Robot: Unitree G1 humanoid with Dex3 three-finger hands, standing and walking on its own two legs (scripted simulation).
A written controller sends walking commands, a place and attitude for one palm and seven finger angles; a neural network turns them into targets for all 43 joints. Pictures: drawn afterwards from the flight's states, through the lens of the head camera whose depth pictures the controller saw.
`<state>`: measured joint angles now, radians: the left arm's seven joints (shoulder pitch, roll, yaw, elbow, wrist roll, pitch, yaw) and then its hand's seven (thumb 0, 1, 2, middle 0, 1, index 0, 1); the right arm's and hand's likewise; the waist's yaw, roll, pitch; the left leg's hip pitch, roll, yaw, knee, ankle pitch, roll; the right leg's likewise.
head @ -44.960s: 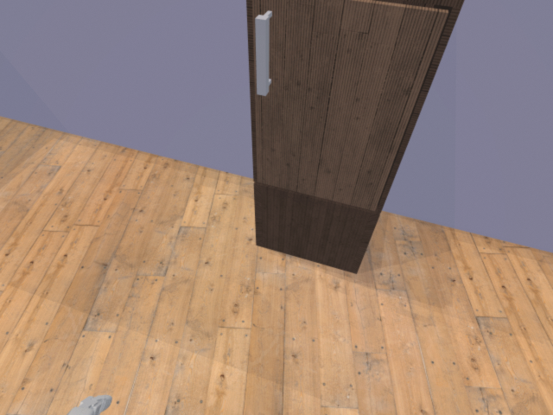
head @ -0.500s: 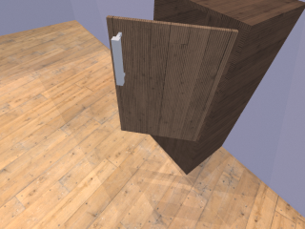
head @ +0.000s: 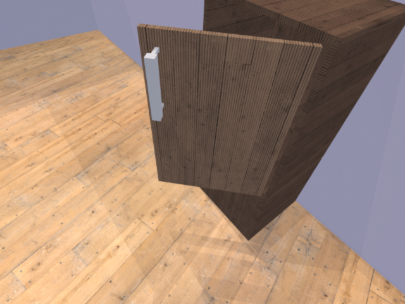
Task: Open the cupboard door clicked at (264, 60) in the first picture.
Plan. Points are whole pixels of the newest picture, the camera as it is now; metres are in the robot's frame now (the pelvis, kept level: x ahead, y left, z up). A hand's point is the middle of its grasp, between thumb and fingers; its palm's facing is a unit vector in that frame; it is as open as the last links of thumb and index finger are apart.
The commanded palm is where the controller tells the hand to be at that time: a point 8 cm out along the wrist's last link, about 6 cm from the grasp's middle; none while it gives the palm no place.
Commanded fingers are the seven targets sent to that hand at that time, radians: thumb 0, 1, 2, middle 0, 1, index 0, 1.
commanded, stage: come to a stop and stand still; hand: left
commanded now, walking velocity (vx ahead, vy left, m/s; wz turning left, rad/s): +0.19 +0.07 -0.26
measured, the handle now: (156, 85) +0.58 +0.18 +0.13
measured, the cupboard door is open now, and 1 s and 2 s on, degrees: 44 44 44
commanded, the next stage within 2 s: look again from close up in 1.42 s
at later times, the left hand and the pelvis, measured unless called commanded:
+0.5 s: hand out of the picture +0.15 +0.17 -0.17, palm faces -0.02 -0.96 -0.27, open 7.3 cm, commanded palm none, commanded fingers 0.00 0.90 0.90 -0.20 -0.30 -0.20 -0.30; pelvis +0.06 -0.02 +0.00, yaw -2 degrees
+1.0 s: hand out of the picture +0.01 +0.18 -0.17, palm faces +0.01 -0.98 -0.20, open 7.4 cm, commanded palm none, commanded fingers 0.00 0.90 0.90 -0.20 -0.30 -0.20 -0.30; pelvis +0.02 +0.00 +0.01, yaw -3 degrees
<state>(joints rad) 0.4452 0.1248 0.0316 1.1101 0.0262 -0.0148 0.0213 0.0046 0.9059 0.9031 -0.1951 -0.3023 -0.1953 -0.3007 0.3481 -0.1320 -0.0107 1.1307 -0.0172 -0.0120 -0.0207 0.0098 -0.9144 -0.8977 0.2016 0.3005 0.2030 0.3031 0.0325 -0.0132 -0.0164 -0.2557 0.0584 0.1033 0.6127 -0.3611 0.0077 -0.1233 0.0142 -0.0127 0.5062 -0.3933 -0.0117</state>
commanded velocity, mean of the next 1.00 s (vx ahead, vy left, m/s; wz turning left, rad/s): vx -0.07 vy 0.01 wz -0.01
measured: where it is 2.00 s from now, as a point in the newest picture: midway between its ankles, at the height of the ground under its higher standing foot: outside the picture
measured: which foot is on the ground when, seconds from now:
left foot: down 0.00-0.40, up 0.42-0.72, down 0.74-1.00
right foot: down 0.00-0.08, up 0.10-0.36, down 0.38-0.76, up 0.78-0.92, down 0.94-1.00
